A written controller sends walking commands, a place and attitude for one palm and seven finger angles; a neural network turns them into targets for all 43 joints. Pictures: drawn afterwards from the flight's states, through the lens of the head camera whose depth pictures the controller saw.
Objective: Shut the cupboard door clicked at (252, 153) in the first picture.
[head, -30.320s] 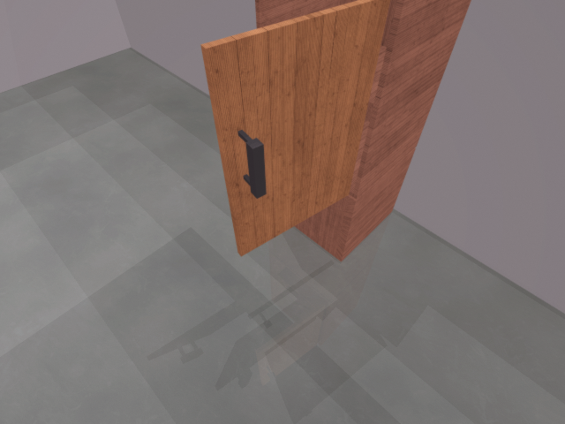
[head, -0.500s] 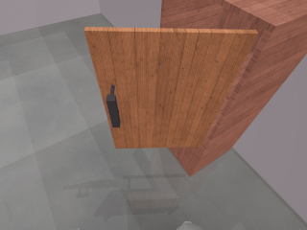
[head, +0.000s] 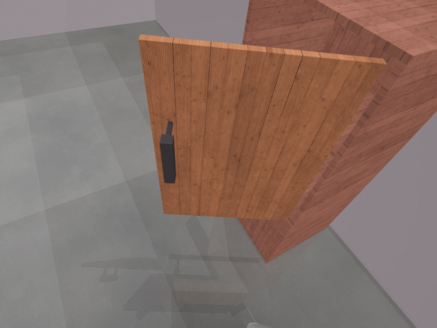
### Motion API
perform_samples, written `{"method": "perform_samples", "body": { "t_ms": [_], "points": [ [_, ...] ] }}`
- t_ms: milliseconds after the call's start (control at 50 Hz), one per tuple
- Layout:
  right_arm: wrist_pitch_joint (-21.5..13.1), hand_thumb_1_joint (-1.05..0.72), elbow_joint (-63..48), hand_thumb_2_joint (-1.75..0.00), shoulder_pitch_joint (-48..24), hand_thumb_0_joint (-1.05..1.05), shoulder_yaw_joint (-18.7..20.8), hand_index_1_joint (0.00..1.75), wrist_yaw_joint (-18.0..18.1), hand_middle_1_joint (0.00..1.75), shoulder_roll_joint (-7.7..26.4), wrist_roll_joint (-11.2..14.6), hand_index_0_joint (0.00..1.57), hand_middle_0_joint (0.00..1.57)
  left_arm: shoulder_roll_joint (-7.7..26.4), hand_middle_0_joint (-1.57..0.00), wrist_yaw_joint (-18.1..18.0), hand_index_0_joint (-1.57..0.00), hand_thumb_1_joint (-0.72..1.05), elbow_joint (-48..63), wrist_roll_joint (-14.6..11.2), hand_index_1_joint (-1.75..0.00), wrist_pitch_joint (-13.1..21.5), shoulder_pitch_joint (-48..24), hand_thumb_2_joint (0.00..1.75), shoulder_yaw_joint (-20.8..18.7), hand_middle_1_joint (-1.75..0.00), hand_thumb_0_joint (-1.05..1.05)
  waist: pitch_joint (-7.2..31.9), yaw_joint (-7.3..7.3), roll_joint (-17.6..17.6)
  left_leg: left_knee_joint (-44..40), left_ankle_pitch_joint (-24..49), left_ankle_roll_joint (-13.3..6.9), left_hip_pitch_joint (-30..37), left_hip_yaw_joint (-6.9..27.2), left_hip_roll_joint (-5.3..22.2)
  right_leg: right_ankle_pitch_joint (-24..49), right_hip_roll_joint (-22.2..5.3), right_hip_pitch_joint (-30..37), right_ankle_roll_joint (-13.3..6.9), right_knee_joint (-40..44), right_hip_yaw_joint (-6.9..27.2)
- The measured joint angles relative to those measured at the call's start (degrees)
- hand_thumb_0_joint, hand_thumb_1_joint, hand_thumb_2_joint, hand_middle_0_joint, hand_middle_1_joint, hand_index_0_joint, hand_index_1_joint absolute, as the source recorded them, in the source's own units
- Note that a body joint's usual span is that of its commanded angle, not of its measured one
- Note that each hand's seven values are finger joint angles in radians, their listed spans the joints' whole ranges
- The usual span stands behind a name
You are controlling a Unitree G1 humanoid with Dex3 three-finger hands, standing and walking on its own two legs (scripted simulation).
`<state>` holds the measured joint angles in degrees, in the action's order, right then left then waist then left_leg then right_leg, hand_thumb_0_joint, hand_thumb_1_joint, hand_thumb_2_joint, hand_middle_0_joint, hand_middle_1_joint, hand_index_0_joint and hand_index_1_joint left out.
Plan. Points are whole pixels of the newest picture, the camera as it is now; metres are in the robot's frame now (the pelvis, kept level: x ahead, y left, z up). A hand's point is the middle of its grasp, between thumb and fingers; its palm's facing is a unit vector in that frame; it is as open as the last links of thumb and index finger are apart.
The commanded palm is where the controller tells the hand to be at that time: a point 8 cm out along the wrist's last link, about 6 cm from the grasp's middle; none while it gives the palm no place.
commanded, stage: come to a stop and stand still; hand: left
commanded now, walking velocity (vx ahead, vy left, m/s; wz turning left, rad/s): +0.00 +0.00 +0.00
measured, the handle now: (170, 153) +0.46 +0.14 +0.01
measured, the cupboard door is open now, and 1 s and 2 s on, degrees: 60 60 60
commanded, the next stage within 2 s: look again from close up in 0.54 s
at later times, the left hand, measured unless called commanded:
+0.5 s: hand out of the picture -0.02 +0.15 -0.17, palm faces -0.01 -0.99 -0.17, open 7.3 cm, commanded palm none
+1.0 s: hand out of the picture +0.01 +0.18 -0.17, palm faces -0.02 -0.97 -0.23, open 7.4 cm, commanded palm none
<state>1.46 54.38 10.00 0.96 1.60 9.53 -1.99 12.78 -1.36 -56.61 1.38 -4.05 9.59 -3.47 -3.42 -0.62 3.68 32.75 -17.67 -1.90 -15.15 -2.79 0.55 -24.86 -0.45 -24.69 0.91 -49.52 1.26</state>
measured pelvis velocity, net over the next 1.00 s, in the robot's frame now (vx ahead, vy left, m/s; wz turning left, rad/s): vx -0.02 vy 0.01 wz -0.02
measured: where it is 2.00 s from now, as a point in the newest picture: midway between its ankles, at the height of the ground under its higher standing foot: outside the picture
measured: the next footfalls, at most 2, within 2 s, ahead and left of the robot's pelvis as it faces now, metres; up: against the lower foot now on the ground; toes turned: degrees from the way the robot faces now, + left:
right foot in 0.16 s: +0.00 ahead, -0.12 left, +0.00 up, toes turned +0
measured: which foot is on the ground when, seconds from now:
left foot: down 0.00-1.00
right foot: up 0.00-0.14, down 0.16-1.00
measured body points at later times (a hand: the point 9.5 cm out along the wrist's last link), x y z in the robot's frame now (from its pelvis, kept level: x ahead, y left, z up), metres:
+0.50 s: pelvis -0.03 -0.02 +0.01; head -0.02 -0.01 +0.46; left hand -0.02 +0.20 -0.15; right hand -0.05 -0.25 -0.14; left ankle +0.00 +0.10 -0.73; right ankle -0.04 -0.13 -0.73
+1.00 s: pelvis -0.02 +0.01 +0.00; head -0.01 +0.00 +0.45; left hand +0.01 +0.24 -0.15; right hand -0.01 -0.21 -0.16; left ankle +0.00 +0.10 -0.73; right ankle -0.04 -0.13 -0.73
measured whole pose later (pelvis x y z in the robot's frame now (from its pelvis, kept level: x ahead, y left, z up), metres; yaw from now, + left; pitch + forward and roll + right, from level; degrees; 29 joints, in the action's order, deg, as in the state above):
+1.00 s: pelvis -0.02 +0.01 +0.00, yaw -1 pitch -1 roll +0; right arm -0.8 61.3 17.2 -0.6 1.0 9.2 -1.3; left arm 9.3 -2.4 -60.8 1.1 1.2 16.1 0.9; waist -0.7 0.5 -0.9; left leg 29.8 -15.0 -2.2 -14.1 -4.7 -0.7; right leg -18.7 -1.2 -11.1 1.0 -30.6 1.4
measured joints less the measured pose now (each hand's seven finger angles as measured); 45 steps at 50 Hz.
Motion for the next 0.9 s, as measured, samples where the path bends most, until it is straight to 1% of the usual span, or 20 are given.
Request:
{"method": "perform_samples", "body": {
  "t_ms": [40, 80, 120, 140, 160, 180, 200, 240, 280, 320, 420, 520, 640, 660, 700, 760, 800, 860, 900],
  "points": [
    [-0.22, -0.91, 0.36, -0.90, 0.05, 0.00, -0.46, 0.30, 0.19, 0.30, -0.50, 0.07, 0.20, 0.20, 0.27, -0.19, 0.08, -0.20, 0.91, -0.50, -0.12, -0.30, 0.27, 1.04, 0.90, 0.04, -0.30, 0.00, -0.02, -0.50, -0.35, -2.31, 1.54, -0.03, 0.84, 0.03, 0.00, -0.30, 0.67, 1.20, 0.16, -1.49, 0.16],
    [-0.44, -0.90, 0.89, -0.90, -0.03, 0.00, -0.68, 0.30, 0.18, 0.30, -0.80, 0.24, 0.20, 0.20, 0.28, -0.19, 0.07, -0.19, 0.91, -1.09, -0.26, -0.30, 0.59, 2.28, 0.90, 0.39, -0.30, 0.00, 0.10, -0.78, -0.96, -4.05, 2.69, -0.05, 1.45, -0.07, -0.03, -0.35, 0.64, 4.09, 0.34, 1.87, -0.47],
    [-0.65, -0.90, 1.50, -0.90, -0.10, 0.00, -0.69, 0.30, 0.12, 0.30, -1.03, 0.53, 0.20, 0.20, 0.13, -0.19, 0.06, -0.19, 0.91, -1.75, -0.36, -0.30, 0.93, 3.48, 0.90, 0.84, -0.30, 0.00, 0.30, -0.92, -1.59, -4.92, 3.33, 0.10, 1.74, -0.35, -0.09, 1.72, 0.39, 7.99, 0.31, 8.44, -1.21],
    [-0.71, -0.90, 1.84, -0.90, -0.06, 0.00, -0.68, 0.30, 0.07, 0.30, -1.12, 0.75, 0.20, 0.21, 0.05, -0.19, 0.04, -0.19, 0.91, -2.10, -0.40, -0.30, 1.22, 4.11, 0.90, 1.07, -0.30, 0.00, 0.49, -0.97, -1.77, -4.88, 3.39, 0.24, 1.65, -0.58, -0.21, 4.64, 0.22, 10.28, 0.22, 12.92, -1.34],
    [-0.75, -0.90, 2.14, -0.90, 0.04, 0.00, -0.65, 0.30, -0.01, 0.30, -1.29, 1.02, 0.20, 0.21, 0.10, -0.19, -0.02, -0.19, 0.91, -2.41, -0.41, -0.30, 1.65, 4.84, 0.90, 1.32, -0.30, 0.00, 0.84, -1.02, -1.53, -4.51, 3.27, 0.42, 1.32, -1.03, -0.61, 8.19, -0.12, 12.49, -0.14, 17.59, -0.76],
    [-0.75, -0.90, 2.54, -0.90, -0.03, 0.00, -0.61, 0.30, -0.12, 0.30, -1.40, 1.30, 0.21, 0.21, 0.03, -0.19, -0.16, -0.19, 0.91, -2.96, -0.36, -0.30, 2.10, 5.41, 0.90, 1.51, -0.30, 0.00, 1.13, -1.16, -1.35, -4.01, 3.05, 0.63, 0.88, -1.62, -0.92, 6.79, -0.45, 13.87, -0.50, 20.63, -0.10],
    [-0.66, -0.90, 3.09, -0.90, -0.35, 0.00, -0.44, 0.30, -0.25, 0.30, -1.18, 1.52, 0.21, 0.21, -0.58, -0.19, -0.29, -0.19, 0.91, -3.87, -0.32, -0.30, 2.28, 5.51, 0.90, 1.77, -0.30, 0.00, 0.94, -1.03, -2.30, -3.96, 3.05, 0.84, 0.93, -1.71, -0.49, 6.11, -0.03, 14.13, -0.76, 21.31, -0.01],
    [-0.65, -0.91, 3.79, -0.90, -0.41, 0.00, 0.04, 0.30, -0.18, 0.30, -0.66, 1.68, 0.21, 0.21, -1.76, -0.19, -0.19, -0.19, 0.91, -5.09, -0.32, -0.30, 2.65, 6.01, 0.90, 2.39, -0.30, 0.00, 0.80, -0.20, -3.80, -5.66, 4.36, 0.88, 1.77, -1.56, -0.12, 7.44, 0.42, 14.46, -1.01, 22.11, -0.13],
    [-0.81, -0.92, 4.58, -0.90, 0.12, 0.00, 0.10, 0.30, -0.27, 0.30, -0.08, 1.63, 0.21, 0.21, -2.58, -0.19, -0.16, -0.19, 0.91, -5.83, -0.41, -0.30, 3.11, 6.60, 0.90, 2.87, -0.30, 0.00, 1.09, 0.44, -4.26, -7.40, 5.44, 1.16, 2.64, -1.54, -0.09, 8.72, 0.49, 14.88, -1.13, 22.97, -0.16],
    [-0.87, -0.92, 5.70, -0.90, 1.07, 0.00, -0.01, 0.30, -0.44, 0.30, 0.30, 1.56, 0.20, 0.21, -3.16, -0.19, -0.18, -0.19, 0.91, -6.36, -0.45, -0.30, 3.35, 6.83, 0.90, 3.19, -0.30, 0.00, 1.44, 0.71, -4.17, -8.64, 6.21, 1.37, 3.41, -1.49, 0.00, 9.32, 0.62, 15.48, -1.28, 23.85, -0.20],
    [-0.54, -0.92, 8.81, -0.90, 4.15, 0.00, -0.41, 0.30, -0.53, 0.30, 0.46, 1.25, 0.20, 0.20, -4.22, -0.19, -0.19, -0.19, 0.91, -6.92, -0.53, -0.30, 3.57, 6.47, 0.90, 3.53, -0.30, 0.00, 2.03, 0.90, -3.10, -10.07, 7.19, 1.81, 4.31, -1.29, 0.56, 10.39, 1.23, 16.50, -1.74, 25.56, -0.39],
    [-0.38, -0.91, 10.88, -0.90, 7.36, 0.00, -0.67, 0.30, -0.23, 0.30, -0.20, 1.01, 0.20, 0.20, -4.00, -0.20, -0.33, -0.20, 0.93, -7.69, -0.62, -0.30, 3.42, 6.26, 0.90, 3.34, -0.30, 0.01, 1.98, 1.32, -1.97, -10.38, 7.49, 2.15, 4.27, -1.17, 1.08, 11.00, 1.76, 16.68, -2.10, 26.41, -0.48],
    [-0.69, -0.91, 12.11, -0.90, 9.98, 0.00, -0.96, 0.30, 0.14, 0.30, -1.35, 1.00, 0.20, 0.20, -4.15, -0.20, -0.31, -0.20, 0.92, -8.18, -0.87, -0.30, 3.67, 6.14, 0.90, 3.22, -0.30, 0.01, 1.31, 1.65, -1.77, -10.65, 7.64, 2.16, 4.07, -1.13, 1.12, 11.30, 1.81, 16.60, -2.11, 26.93, -0.51],
    [-0.85, -0.91, 11.96, -0.90, 10.12, 0.00, -1.09, 0.30, -0.04, 0.30, -1.29, 1.05, 0.20, 0.20, -4.38, -0.20, -0.75, -0.20, 0.92, -8.18, -0.64, -0.30, 4.21, 6.13, 0.90, 3.59, -0.30, 0.01, 1.19, 1.65, -2.36, -9.34, 7.21, 2.17, 3.07, -0.94, 1.47, 11.36, 2.10, 16.25, -2.06, 26.86, -0.68],
    [-0.84, -0.91, 10.59, -0.90, 10.13, 0.00, -1.10, 0.30, -0.47, 0.30, -1.01, 0.88, 0.20, 0.20, -4.81, -0.20, -1.14, -0.20, 0.92, -7.52, -0.46, -0.30, 5.32, 6.61, 0.90, 4.22, -0.30, 0.01, 0.80, 2.19, -3.70, -5.74, 5.52, 2.02, 0.84, -0.58, 1.95, 10.90, 2.50, 15.11, -1.93, 25.49, -0.99],
    [-1.44, -0.91, 8.49, -0.90, 10.39, 0.00, -1.14, 0.30, -0.71, 0.30, -1.06, 0.67, 0.20, 0.20, -4.77, -0.20, -0.96, -0.20, 0.92, -6.80, -0.49, -0.30, 5.77, 7.15, 0.90, 4.56, -0.30, 0.01, 1.08, 2.93, -4.68, -3.09, 3.92, 1.28, -0.38, -0.45, 1.29, 8.96, 1.81, 13.79, -1.55, 22.31, -1.16],
    [-1.77, -0.91, 7.55, -0.90, 10.26, 0.00, -1.33, 0.30, -0.73, 0.30, -1.38, 0.63, 0.20, 0.20, -4.53, -0.20, -0.96, -0.20, 0.91, -6.35, -0.44, -0.30, 5.62, 7.15, 0.90, 4.58, -0.30, 0.01, 1.51, 2.90, -4.95, -2.24, 3.28, 0.94, -0.51, -0.57, 0.71, 7.84, 1.21, 13.37, -1.21, 20.72, -1.08],
    [-2.09, -0.91, 6.62, -0.90, 9.35, 0.00, -1.70, 0.30, -0.80, 0.30, -1.97, 0.62, 0.20, 0.20, -4.12, -0.20, -1.03, -0.20, 0.91, -5.51, -0.41, -0.30, 5.45, 6.92, 0.90, 4.50, -0.30, 0.00, 2.09, 2.38, -5.08, -1.82, 2.77, 0.48, -0.32, -0.95, -0.04, 6.88, 0.43, 13.07, -0.70, 19.31, -0.74],
    [-1.86, -0.92, 6.79, -0.90, 8.56, 0.02, -1.88, 0.30, -0.36, 0.30, -1.81, 0.19, 0.20, 0.20, -3.95, -0.20, -1.07, -0.20, 0.91, -4.99, -0.36, -0.30, 5.39, 6.72, 0.90, 4.46, -0.30, 0.00, 2.39, 1.99, -5.11, -1.90, 2.64, 0.19, 0.00, -1.15, -0.48, 6.51, -0.02, 13.18, -0.43, 18.92, -0.57]
  ]
}}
